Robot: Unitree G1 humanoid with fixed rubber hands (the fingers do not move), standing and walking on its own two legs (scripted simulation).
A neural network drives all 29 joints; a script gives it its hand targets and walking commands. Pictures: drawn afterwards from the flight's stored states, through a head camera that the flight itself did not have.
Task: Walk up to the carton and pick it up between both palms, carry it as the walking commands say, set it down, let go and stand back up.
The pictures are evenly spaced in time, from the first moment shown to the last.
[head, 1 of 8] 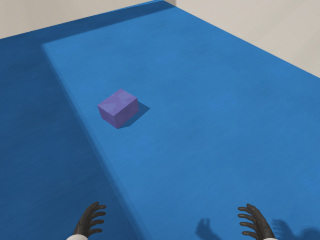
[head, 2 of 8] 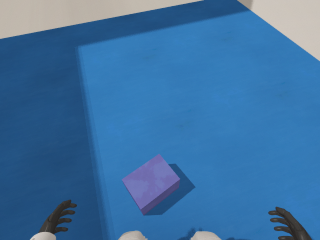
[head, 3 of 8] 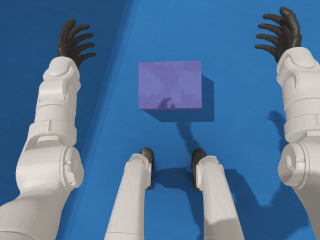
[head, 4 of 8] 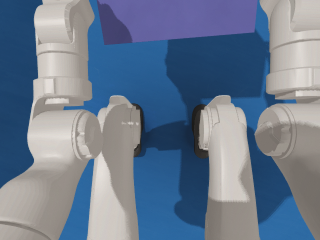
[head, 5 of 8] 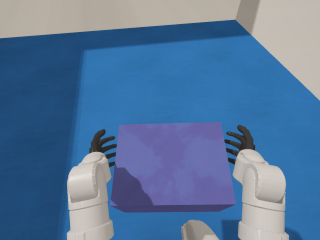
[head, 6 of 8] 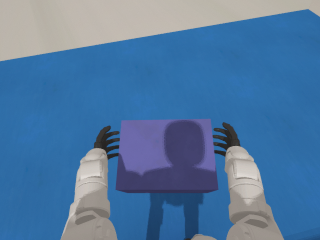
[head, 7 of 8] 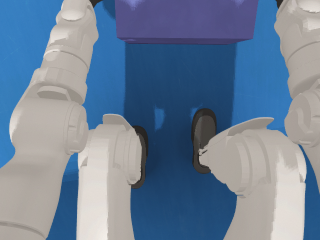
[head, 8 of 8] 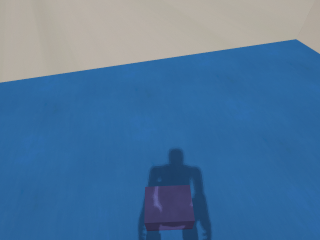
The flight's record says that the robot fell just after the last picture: no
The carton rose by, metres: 0.70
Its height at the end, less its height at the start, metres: +0.00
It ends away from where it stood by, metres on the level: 1.35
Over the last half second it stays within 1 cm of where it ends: yes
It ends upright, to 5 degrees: yes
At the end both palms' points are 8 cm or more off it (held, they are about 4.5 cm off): yes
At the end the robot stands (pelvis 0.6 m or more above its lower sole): yes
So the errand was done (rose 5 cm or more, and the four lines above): yes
